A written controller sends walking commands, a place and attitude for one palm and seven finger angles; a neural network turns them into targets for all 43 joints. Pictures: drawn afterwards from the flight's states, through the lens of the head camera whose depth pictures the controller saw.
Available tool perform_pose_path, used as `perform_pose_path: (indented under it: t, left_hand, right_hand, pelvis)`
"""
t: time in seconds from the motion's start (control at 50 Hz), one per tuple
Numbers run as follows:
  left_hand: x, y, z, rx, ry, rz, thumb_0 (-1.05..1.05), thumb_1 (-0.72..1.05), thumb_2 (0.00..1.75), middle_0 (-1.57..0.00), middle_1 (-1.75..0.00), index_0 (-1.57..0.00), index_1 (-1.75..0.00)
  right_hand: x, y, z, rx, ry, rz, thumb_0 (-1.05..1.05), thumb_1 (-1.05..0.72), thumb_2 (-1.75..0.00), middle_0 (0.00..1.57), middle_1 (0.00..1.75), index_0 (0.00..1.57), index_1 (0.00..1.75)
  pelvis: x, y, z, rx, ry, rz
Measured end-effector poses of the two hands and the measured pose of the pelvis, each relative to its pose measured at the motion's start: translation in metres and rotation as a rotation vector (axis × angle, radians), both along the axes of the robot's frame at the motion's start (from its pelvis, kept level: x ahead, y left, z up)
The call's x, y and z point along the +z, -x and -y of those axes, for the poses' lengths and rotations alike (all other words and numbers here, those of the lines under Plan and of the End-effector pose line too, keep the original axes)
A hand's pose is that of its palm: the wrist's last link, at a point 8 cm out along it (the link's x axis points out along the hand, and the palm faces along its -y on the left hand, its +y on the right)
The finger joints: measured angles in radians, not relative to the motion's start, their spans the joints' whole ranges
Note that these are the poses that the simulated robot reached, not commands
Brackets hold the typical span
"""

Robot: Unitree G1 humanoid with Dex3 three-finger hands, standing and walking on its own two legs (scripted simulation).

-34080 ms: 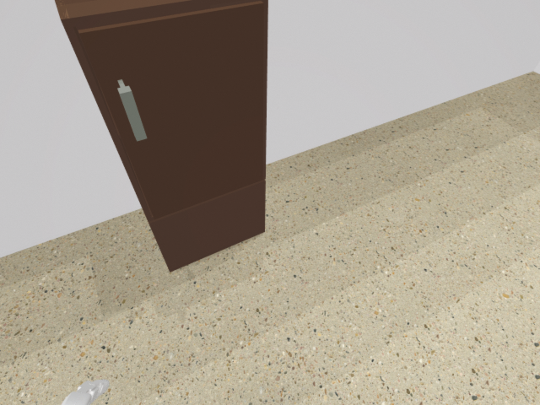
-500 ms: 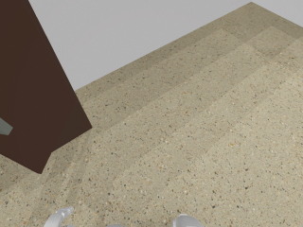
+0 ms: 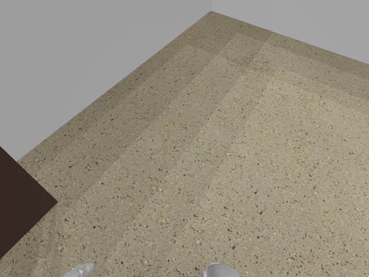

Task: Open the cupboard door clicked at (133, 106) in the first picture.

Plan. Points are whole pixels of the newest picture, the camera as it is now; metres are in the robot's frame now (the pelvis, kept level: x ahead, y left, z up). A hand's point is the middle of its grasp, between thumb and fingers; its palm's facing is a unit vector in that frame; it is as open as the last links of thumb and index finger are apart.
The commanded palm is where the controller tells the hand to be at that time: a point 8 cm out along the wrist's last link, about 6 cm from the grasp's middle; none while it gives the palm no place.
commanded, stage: walk to a spot facing it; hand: left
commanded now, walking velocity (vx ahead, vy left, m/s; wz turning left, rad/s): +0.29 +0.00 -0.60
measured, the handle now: out of the picture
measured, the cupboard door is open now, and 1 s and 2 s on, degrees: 42 42 42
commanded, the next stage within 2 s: turn to face it in 1.24 s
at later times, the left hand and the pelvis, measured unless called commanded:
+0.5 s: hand (147, 236) +0.23 +0.10 -0.16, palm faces -0.27 -0.94 -0.19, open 7.4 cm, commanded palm none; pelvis +0.15 -0.07 +0.01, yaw -17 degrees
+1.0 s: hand (197, 138) +0.56 -0.03 -0.15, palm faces -0.53 -0.82 -0.21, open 7.4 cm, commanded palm none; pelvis +0.36 -0.14 +0.00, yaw -30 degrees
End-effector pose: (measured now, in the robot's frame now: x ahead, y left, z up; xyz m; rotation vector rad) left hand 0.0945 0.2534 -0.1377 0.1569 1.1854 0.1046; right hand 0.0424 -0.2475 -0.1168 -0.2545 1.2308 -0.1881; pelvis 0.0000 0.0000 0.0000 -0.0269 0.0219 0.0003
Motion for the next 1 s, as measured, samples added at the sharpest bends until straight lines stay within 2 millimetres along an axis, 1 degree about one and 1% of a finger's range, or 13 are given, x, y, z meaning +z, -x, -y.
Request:
perform_pose_path:
  t: [0.1,0.18,0.24,0.28,0.32,0.36,0.52,0.62,0.68,0.74,0.84,0.92,1.0]
  left_hand:
    - [0.013,-0.045,0.015,-0.084,0.000,0.024,0.01,0.91,0.90,-0.20,-0.30,-0.20,-0.29]
    - [0.015,-0.089,0.041,-0.183,-0.022,0.026,0.01,0.91,0.90,-0.20,-0.30,-0.20,-0.29]
    - [0.010,-0.126,0.065,-0.241,-0.046,0.066,0.01,0.91,0.90,-0.20,-0.30,-0.20,-0.29]
    - [0.009,-0.140,0.078,-0.246,-0.053,0.093,0.00,0.91,0.90,-0.20,-0.30,-0.20,-0.29]
    - [0.011,-0.144,0.087,-0.240,-0.056,0.085,0.00,0.91,0.90,-0.20,-0.30,-0.20,-0.29]
    - [0.013,-0.144,0.094,-0.239,-0.059,0.047,0.00,0.91,0.90,-0.20,-0.30,-0.20,-0.29]
    - [0.004,-0.150,0.105,-0.249,-0.024,-0.129,0.00,0.90,0.90,-0.20,-0.30,-0.20,-0.29]
    - [-0.016,-0.180,0.095,-0.228,-0.009,-0.194,0.00,0.90,0.90,-0.20,-0.30,-0.21,-0.29]
    - [-0.027,-0.215,0.091,-0.256,-0.018,-0.217,0.01,0.90,0.90,-0.20,-0.30,-0.20,-0.29]
    - [-0.022,-0.266,0.099,-0.308,-0.025,-0.181,0.01,0.90,0.90,-0.20,-0.30,-0.20,-0.29]
    - [-0.001,-0.360,0.135,-0.392,-0.017,-0.065,0.01,0.91,0.90,-0.19,-0.30,-0.20,-0.29]
    - [0.011,-0.428,0.180,-0.483,-0.015,0.002,0.01,0.91,0.90,-0.19,-0.30,-0.20,-0.29]
    - [0.013,-0.489,0.239,-0.582,-0.021,0.048,0.00,0.91,0.90,-0.19,-0.30,-0.20,-0.29]
  right_hand:
    - [0.000,0.032,0.007,-0.097,-0.021,-0.079,0.00,-0.91,-0.90,0.20,0.30,0.21,0.30]
    - [-0.011,0.053,0.022,-0.195,-0.049,-0.132,0.00,-0.91,-0.90,0.20,0.30,0.21,0.30]
    - [-0.029,0.063,0.038,-0.255,-0.071,-0.175,0.00,-0.91,-0.90,0.20,0.30,0.21,0.30]
    - [-0.036,0.058,0.049,-0.279,-0.079,-0.208,0.00,-0.91,-0.90,0.20,0.30,0.21,0.30]
    - [-0.034,0.039,0.059,-0.291,-0.078,-0.199,0.00,-0.91,-0.90,0.20,0.30,0.21,0.30]
    - [-0.028,0.011,0.068,-0.298,-0.071,-0.150,0.01,-0.91,-0.90,0.20,0.30,0.20,0.30]
    - [-0.003,-0.129,0.088,-0.283,-0.052,0.103,0.00,-0.91,-0.90,0.19,0.30,0.20,0.30]
    - [-0.001,-0.209,0.087,-0.254,-0.023,0.198,0.00,-0.91,-0.90,0.19,0.30,0.20,0.30]
    - [-0.004,-0.232,0.085,-0.270,0.006,0.229,0.00,-0.91,-0.90,0.20,0.30,0.21,0.30]
    - [-0.003,-0.227,0.078,-0.323,-0.004,0.181,0.00,-0.91,-0.90,0.20,0.30,0.21,0.30]
    - [-0.005,-0.193,0.064,-0.443,-0.054,0.013,0.00,-0.92,-0.90,0.20,0.30,0.21,0.30]
    - [-0.011,-0.162,0.057,-0.547,-0.105,-0.121,0.00,-0.92,-0.90,0.20,0.30,0.21,0.30]
    - [-0.019,-0.141,0.056,-0.644,-0.161,-0.234,0.00,-0.92,-0.90,0.20,0.30,0.21,0.30]
  pelvis:
    - [0.006,-0.019,0.008,-0.074,-0.001,-0.012]
    - [0.001,-0.040,0.024,-0.137,-0.018,-0.016]
    - [-0.013,-0.059,0.043,-0.170,-0.032,-0.012]
    - [-0.016,-0.068,0.051,-0.187,-0.029,0.001]
    - [-0.012,-0.079,0.056,-0.200,-0.026,0.009]
    - [-0.005,-0.092,0.061,-0.222,-0.030,0.010]
    - [0.005,-0.156,0.070,-0.299,-0.030,0.002]
    - [-0.008,-0.213,0.067,-0.335,-0.013,0.005]
    - [-0.016,-0.241,0.066,-0.372,-0.013,0.011]
    - [-0.009,-0.264,0.072,-0.400,-0.020,0.015]
    - [0.004,-0.301,0.087,-0.446,-0.023,0.007]
    - [0.006,-0.331,0.107,-0.488,-0.031,0.005]
    - [-0.001,-0.362,0.138,-0.527,-0.046,0.006]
